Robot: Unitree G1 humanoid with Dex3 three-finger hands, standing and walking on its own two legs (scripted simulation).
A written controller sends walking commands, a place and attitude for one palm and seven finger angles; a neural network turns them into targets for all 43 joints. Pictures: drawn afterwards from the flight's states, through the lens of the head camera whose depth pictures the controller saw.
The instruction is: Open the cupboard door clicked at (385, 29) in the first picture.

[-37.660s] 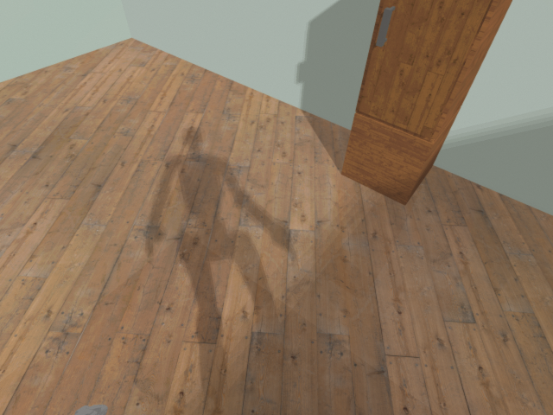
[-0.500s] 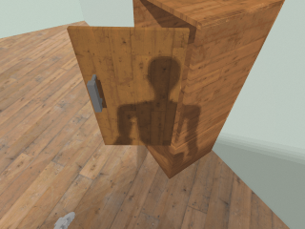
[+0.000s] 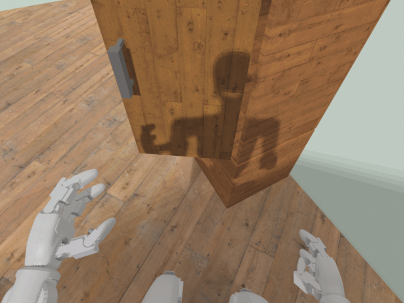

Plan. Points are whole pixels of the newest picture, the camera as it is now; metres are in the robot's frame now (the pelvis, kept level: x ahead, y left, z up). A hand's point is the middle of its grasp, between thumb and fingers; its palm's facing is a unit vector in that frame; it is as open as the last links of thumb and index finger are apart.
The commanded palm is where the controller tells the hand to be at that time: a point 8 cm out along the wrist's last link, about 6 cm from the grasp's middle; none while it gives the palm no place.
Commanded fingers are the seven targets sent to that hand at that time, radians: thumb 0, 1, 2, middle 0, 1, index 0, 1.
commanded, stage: raise the hand with hooked fingers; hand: left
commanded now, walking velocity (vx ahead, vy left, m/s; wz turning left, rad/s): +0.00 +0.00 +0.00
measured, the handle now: (123, 69) +0.58 +0.26 +0.12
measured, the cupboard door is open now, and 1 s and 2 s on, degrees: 57 57 57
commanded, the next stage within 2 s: move the hooked fingers beside the handle in 1.48 s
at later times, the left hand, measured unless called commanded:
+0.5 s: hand (66, 188) +0.27 +0.27 +0.09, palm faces +0.04 -1.00 -0.05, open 12.7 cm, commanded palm +0.25 +0.32 +0.10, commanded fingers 0.00 -0.43 0.33 -0.29 -1.15 -0.29 -1.15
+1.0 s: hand (29, 152) +0.31 +0.33 +0.14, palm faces +0.06 -1.00 -0.04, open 13.9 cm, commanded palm +0.28 +0.37 +0.14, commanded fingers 0.00 -0.50 0.30 -0.30 -1.20 -0.30 -1.20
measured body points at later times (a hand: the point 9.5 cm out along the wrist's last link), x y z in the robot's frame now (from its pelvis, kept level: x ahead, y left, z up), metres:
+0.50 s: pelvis +0.02 +0.04 +0.04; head +0.06 +0.05 +0.48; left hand +0.27 +0.32 +0.10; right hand +0.17 -0.23 -0.04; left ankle +0.05 +0.13 -0.65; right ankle +0.01 -0.07 -0.65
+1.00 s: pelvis +0.02 +0.05 +0.05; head +0.05 +0.07 +0.50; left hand +0.30 +0.38 +0.14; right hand +0.17 -0.19 -0.02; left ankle +0.05 +0.13 -0.65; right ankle +0.01 -0.07 -0.65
